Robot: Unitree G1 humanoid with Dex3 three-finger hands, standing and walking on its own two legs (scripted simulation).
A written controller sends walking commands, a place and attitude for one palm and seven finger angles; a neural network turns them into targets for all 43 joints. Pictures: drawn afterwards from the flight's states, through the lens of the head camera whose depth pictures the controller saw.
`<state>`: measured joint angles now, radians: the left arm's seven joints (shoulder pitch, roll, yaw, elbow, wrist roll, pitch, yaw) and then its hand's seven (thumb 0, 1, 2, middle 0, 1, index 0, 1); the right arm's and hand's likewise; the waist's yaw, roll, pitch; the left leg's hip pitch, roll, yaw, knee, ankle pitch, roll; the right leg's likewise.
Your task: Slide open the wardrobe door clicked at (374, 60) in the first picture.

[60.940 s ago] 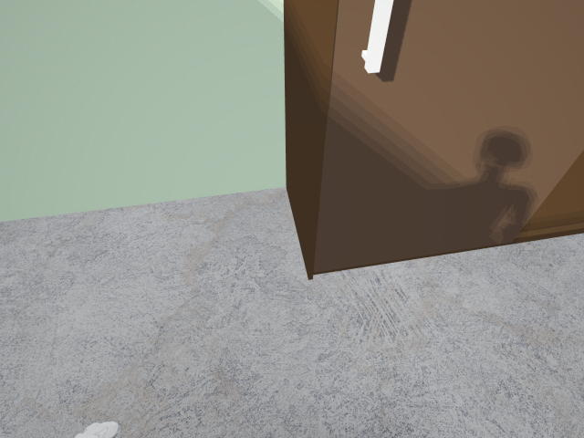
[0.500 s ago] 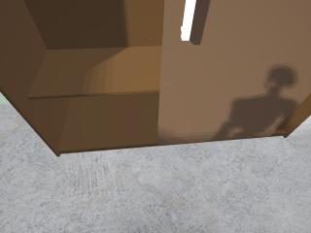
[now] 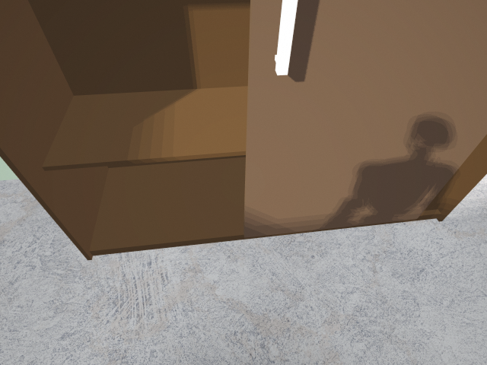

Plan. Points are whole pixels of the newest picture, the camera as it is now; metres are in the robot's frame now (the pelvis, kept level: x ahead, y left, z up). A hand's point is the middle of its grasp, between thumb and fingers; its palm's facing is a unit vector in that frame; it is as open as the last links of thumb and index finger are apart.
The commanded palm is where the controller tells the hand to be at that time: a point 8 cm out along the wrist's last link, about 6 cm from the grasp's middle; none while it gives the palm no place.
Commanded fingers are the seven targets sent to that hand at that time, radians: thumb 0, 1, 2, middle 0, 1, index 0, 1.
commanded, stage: let the arm hang, fingers relaxed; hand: left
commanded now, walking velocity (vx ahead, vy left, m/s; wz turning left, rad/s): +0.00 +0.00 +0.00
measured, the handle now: (284, 20) +0.74 -0.05 +0.23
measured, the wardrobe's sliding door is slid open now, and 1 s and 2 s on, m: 0.69 0.69 0.69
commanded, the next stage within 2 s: look to check the result in 0.08 s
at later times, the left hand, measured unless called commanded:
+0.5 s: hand out of the picture +0.01 +0.17 -0.18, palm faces +0.02 -0.98 -0.18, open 7.4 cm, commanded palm none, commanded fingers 0.00 0.90 0.90 -0.20 -0.30 -0.20 -0.30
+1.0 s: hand out of the picture +0.03 +0.17 -0.18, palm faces +0.01 -0.98 -0.18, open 7.4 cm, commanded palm none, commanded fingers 0.00 0.90 0.90 -0.20 -0.30 -0.20 -0.30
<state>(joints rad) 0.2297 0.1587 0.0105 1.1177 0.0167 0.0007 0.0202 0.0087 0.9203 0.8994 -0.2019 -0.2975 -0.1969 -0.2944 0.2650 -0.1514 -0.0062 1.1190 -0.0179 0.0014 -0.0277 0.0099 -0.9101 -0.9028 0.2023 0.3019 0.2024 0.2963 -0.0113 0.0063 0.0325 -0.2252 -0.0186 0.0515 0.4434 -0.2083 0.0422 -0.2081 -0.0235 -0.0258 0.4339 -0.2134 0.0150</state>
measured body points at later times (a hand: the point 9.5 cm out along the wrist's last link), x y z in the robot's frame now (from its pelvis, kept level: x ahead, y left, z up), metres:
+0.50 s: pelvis +0.01 +0.00 +0.00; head +0.03 +0.00 +0.45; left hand +0.01 +0.23 -0.16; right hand +0.02 -0.23 -0.16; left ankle +0.02 +0.09 -0.74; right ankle +0.01 -0.13 -0.74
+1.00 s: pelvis +0.02 +0.00 +0.00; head +0.04 +0.00 +0.45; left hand +0.03 +0.22 -0.16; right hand +0.02 -0.23 -0.16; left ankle +0.02 +0.09 -0.74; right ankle +0.01 -0.13 -0.74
